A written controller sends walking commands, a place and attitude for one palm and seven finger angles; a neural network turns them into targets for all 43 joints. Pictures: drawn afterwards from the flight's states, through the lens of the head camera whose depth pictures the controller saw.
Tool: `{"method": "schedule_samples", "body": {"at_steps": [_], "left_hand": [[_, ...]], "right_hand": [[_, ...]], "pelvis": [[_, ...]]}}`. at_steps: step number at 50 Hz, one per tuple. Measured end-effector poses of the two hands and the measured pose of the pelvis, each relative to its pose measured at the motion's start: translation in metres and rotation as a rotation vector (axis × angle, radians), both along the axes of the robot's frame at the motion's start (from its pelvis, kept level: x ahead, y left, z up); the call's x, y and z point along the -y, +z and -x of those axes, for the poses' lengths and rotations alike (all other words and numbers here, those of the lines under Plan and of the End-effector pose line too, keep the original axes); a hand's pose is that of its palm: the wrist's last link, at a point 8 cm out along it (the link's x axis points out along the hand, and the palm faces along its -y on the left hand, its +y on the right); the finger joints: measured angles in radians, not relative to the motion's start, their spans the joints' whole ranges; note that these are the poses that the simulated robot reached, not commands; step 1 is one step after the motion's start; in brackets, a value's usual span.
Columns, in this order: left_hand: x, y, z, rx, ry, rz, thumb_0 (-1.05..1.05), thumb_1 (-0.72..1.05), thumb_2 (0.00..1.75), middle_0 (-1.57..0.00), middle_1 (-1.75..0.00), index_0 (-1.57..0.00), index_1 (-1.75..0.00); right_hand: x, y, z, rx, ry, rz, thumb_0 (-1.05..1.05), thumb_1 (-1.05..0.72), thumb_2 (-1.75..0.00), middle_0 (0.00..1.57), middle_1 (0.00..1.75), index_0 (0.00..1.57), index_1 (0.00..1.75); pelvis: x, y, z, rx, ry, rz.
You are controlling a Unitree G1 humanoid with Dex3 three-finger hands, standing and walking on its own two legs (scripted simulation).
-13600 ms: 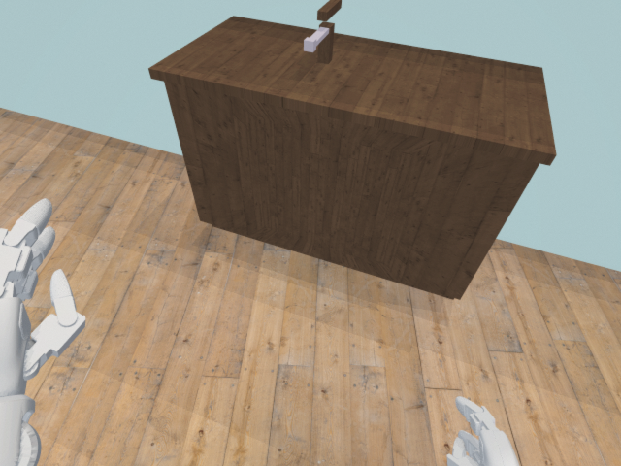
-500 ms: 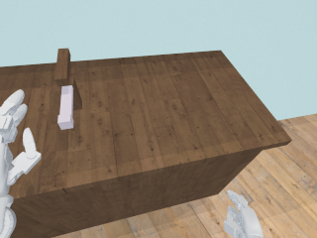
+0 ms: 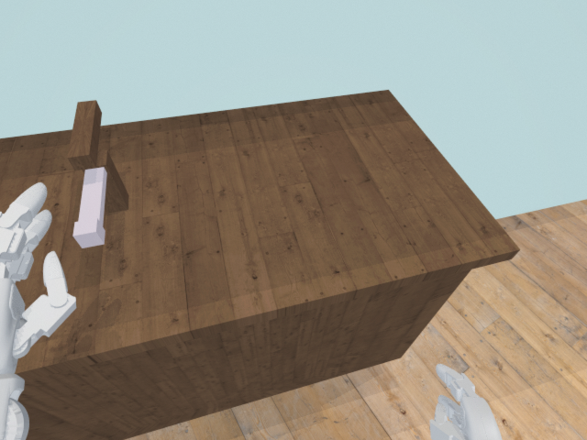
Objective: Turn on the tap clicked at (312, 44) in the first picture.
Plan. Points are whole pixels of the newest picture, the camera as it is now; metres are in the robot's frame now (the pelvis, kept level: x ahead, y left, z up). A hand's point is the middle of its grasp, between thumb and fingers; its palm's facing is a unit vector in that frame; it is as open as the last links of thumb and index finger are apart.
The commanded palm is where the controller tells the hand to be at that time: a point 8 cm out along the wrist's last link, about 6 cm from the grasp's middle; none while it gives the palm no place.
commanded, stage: come to a stop and stand still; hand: left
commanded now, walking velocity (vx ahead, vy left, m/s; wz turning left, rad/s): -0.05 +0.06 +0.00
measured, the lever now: (89, 233) +0.34 +0.31 +0.08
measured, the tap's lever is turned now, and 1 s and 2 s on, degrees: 0 0 0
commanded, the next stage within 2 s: look again from close up in 0.98 s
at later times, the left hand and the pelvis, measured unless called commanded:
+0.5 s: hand (52, 266) +0.24 +0.26 +0.17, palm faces +0.34 -0.85 -0.40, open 7.5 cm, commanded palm +0.16 +0.30 +0.17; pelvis -0.01 +0.02 +0.00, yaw -2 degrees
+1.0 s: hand (20, 288) +0.22 +0.29 +0.15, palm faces +0.34 -0.86 -0.38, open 7.5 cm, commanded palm +0.16 +0.33 +0.17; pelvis +0.00 +0.05 +0.00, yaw -1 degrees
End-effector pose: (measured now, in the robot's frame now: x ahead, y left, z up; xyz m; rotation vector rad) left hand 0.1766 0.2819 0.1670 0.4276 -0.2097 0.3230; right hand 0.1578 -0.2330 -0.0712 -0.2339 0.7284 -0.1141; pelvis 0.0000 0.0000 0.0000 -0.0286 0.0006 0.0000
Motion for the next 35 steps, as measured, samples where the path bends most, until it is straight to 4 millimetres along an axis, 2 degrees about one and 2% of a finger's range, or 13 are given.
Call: {"method": "schedule_samples", "body": {"at_steps": [6,14,15,17,20,22,26,28,31,35], "left_hand": [[0.000,0.003,-0.001,0.007,0.026,-0.005,0.01,0.88,0.90,-0.21,-0.30,-0.21,-0.30],[-0.004,0.001,-0.003,0.003,0.031,0.005,0.01,0.89,0.90,-0.21,-0.30,-0.21,-0.30],[-0.009,0.008,-0.006,0.011,0.025,-0.061,0.02,0.88,0.90,-0.21,-0.30,-0.21,-0.30],[-0.031,0.029,-0.018,0.100,0.042,-0.167,0.02,0.88,0.90,-0.22,-0.31,-0.21,-0.30],[-0.053,0.046,-0.030,0.197,0.092,-0.165,0.02,0.88,0.90,-0.22,-0.31,-0.21,-0.30],[-0.046,0.040,-0.031,0.190,0.063,-0.125,0.02,0.89,0.90,-0.21,-0.30,-0.21,-0.30],[-0.017,0.008,-0.025,0.049,-0.082,-0.062,0.01,0.89,0.90,-0.20,-0.30,-0.20,-0.30],[-0.014,-0.007,-0.020,-0.017,-0.123,-0.046,0.01,0.89,0.90,-0.21,-0.30,-0.20,-0.30],[-0.025,-0.017,-0.014,-0.054,-0.119,-0.045,0.01,0.88,0.90,-0.22,-0.30,-0.21,-0.30],[-0.049,-0.008,-0.009,0.010,-0.051,-0.066,0.02,0.88,0.90,-0.22,-0.31,-0.22,-0.30]], "right_hand": [[0.010,0.000,-0.006,0.007,-0.015,0.013,0.02,-0.90,-0.90,0.20,0.30,0.21,0.30],[-0.002,0.004,-0.017,0.027,0.002,0.000,0.02,-0.90,-0.90,0.20,0.30,0.20,0.30],[-0.004,0.005,-0.018,0.030,0.022,0.009,0.01,-0.91,-0.90,0.20,0.30,0.20,0.30],[-0.011,0.000,-0.017,0.009,0.069,0.013,0.01,-0.91,-0.90,0.20,0.30,0.20,0.30],[-0.020,-0.004,-0.014,-0.011,0.095,-0.021,0.01,-0.90,-0.90,0.20,0.30,0.21,0.30],[-0.024,-0.004,-0.010,0.004,0.072,-0.056,0.01,-0.90,-0.89,0.20,0.30,0.21,0.30],[-0.033,-0.002,0.002,0.021,0.016,-0.071,0.01,-0.90,-0.89,0.20,0.30,0.21,0.30],[-0.037,-0.002,0.008,0.009,-0.002,-0.058,0.01,-0.90,-0.89,0.20,0.30,0.21,0.30],[-0.044,-0.002,0.016,-0.017,0.000,-0.034,0.01,-0.90,-0.90,0.20,0.30,0.21,0.30],[-0.053,-0.004,0.018,-0.040,0.039,-0.013,0.01,-0.90,-0.90,0.20,0.30,0.21,0.30]], "pelvis": [[0.002,0.000,-0.003,0.002,0.008,-0.003],[-0.001,0.001,-0.005,0.008,0.009,-0.009],[-0.001,0.001,-0.003,0.006,0.012,-0.005],[0.000,-0.002,0.003,0.001,0.020,-0.002],[-0.004,-0.003,0.010,0.000,-0.004,-0.005],[-0.011,-0.003,0.011,0.000,-0.025,-0.008],[-0.025,-0.003,0.008,0.005,-0.043,-0.011],[-0.029,-0.003,0.007,0.008,-0.040,-0.011],[-0.033,-0.003,0.007,0.012,-0.031,-0.009],[-0.039,-0.004,0.008,0.018,-0.017,-0.002]]}}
